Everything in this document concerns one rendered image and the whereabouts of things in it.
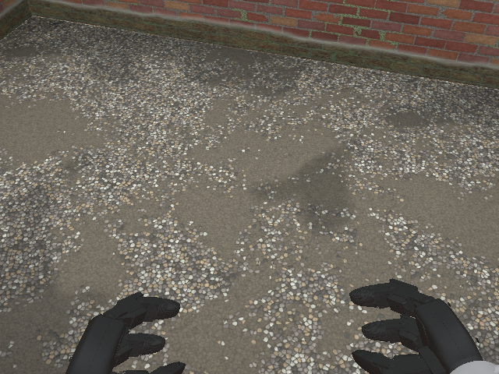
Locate right robot hand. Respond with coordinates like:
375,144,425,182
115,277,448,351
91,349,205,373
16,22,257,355
349,278,483,374

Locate left robot hand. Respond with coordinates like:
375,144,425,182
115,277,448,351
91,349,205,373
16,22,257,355
65,292,186,374

